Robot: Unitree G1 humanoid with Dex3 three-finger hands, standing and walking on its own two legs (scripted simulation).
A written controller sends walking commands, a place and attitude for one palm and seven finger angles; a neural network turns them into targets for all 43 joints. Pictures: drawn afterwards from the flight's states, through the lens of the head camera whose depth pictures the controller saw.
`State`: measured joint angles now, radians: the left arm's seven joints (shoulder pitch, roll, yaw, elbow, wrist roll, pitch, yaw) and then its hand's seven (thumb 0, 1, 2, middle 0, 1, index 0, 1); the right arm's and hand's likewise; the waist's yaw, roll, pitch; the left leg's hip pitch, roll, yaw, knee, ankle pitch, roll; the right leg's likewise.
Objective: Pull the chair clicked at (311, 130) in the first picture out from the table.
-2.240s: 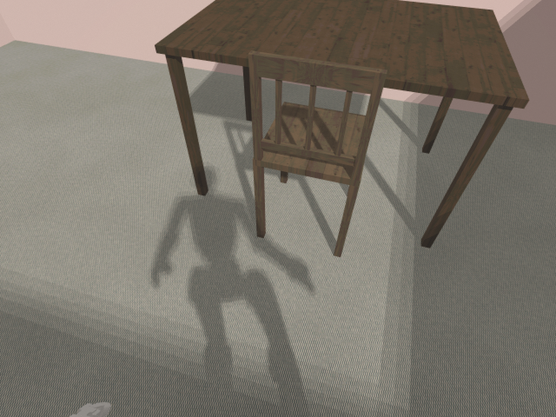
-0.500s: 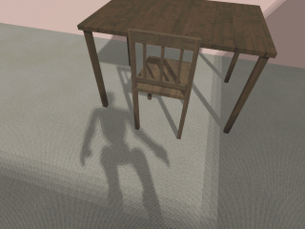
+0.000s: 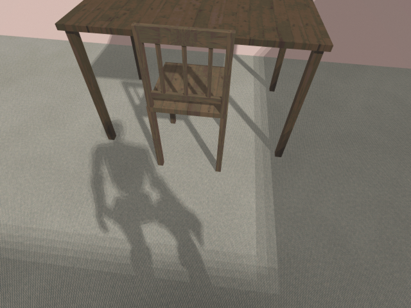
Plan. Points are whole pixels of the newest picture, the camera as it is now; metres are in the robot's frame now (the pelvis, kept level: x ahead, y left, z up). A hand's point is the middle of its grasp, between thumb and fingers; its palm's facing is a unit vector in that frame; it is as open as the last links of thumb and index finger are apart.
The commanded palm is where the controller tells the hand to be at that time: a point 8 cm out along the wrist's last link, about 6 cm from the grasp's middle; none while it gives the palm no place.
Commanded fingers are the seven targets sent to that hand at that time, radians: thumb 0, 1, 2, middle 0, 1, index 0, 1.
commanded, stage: take the last steps up to it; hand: left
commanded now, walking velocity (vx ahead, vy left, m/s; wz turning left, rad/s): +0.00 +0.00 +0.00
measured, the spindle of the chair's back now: (185, 71) +0.99 +0.12 -0.10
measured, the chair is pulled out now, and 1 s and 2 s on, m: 0.00 0.00 0.00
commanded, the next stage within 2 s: come to a stop and stand still in 1.48 s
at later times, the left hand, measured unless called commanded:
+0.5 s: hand out of the picture +0.01 +0.20 -0.18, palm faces +0.06 -0.99 -0.12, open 7.4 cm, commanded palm none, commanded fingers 0.00 0.90 0.90 -0.20 -0.30 -0.20 -0.30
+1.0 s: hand (140, 211) +0.38 +0.20 -0.16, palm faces -0.17 -0.98 -0.13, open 7.4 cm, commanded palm none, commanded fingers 0.00 0.90 0.90 -0.20 -0.30 -0.20 -0.30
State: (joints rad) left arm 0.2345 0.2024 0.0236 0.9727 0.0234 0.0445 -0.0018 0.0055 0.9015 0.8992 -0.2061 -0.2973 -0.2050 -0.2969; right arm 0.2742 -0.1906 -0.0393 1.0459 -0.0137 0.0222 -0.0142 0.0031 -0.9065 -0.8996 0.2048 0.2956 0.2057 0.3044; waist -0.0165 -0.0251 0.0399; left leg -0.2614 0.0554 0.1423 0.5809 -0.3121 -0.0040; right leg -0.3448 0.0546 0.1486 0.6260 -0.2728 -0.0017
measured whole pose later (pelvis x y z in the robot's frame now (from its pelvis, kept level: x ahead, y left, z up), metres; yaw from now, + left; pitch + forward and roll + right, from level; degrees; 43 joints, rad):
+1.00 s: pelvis +0.26 +0.05 +0.01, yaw -7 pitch -1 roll +0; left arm 0.13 0.17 0.06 1.03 0.03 0.00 -0.02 0.01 0.91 0.90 -0.20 -0.30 -0.20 -0.30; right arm 0.54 -0.05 -0.01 1.18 -0.03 -0.07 -0.03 0.00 -0.91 -0.90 0.20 0.30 0.20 0.30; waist -0.07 -0.04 0.06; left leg 0.08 -0.01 0.16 0.29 -0.36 0.03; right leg -0.59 -0.08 -0.09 0.79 -0.15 -0.01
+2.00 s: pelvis +0.50 -0.05 +0.00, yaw -7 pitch -1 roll +1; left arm 0.25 0.15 0.04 1.06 0.03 0.00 0.03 0.00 0.91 0.90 -0.20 -0.30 -0.20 -0.30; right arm 0.19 -0.17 -0.06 1.06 -0.01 0.04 -0.03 0.00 -0.93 -0.90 0.20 0.30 0.21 0.30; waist 0.01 0.02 0.07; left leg -0.29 0.06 0.09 0.64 -0.40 -0.03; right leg -0.27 -0.03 -0.06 0.59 -0.31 -0.03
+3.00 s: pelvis +0.44 -0.02 +0.00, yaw -8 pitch +1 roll -1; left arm 0.24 0.14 0.01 1.10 0.02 -0.02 0.04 0.01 0.93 0.90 -0.20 -0.30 -0.20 -0.30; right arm 0.36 -0.14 -0.02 1.12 -0.02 0.00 -0.02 0.00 -0.91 -0.90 0.20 0.30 0.20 0.30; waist -0.06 0.06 0.04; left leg -0.25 0.05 0.03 0.59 -0.36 -0.02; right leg -0.26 0.02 -0.04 0.55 -0.32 -0.03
